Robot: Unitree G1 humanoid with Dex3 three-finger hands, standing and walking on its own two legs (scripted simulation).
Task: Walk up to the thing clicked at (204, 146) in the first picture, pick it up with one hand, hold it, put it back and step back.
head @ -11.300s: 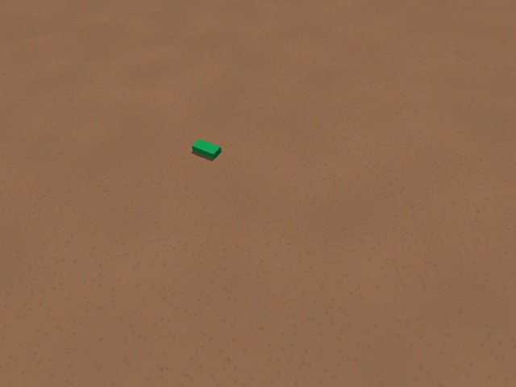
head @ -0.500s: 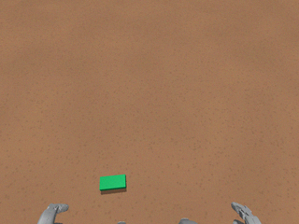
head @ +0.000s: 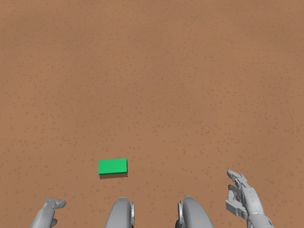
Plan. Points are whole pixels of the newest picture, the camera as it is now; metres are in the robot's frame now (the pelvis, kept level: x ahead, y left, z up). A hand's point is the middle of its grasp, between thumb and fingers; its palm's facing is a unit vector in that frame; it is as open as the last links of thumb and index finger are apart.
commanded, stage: rise first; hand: left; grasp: from above
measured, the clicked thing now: (113, 166) +0.43 +0.22 -0.64
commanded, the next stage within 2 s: none
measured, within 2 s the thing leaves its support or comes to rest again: neither
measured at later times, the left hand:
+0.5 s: hand (82, 193) +0.26 +0.28 -0.34, palm faces -0.46 -0.36 -0.81, open 14.1 cm
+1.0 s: hand (90, 179) +0.33 +0.28 -0.44, palm faces -0.46 -0.05 -0.89, open 14.3 cm
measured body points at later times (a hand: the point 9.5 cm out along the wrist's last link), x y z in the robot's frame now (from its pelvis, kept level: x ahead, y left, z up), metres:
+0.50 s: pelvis -0.06 -0.01 -0.19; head +0.14 +0.01 +0.21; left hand +0.28 +0.30 -0.29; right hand +0.11 -0.28 -0.32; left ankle +0.01 +0.13 -0.62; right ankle +0.02 -0.15 -0.62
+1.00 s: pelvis -0.08 +0.01 -0.29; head +0.12 +0.04 +0.11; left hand +0.35 +0.28 -0.39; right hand -0.01 -0.28 -0.41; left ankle +0.01 +0.13 -0.62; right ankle +0.02 -0.15 -0.62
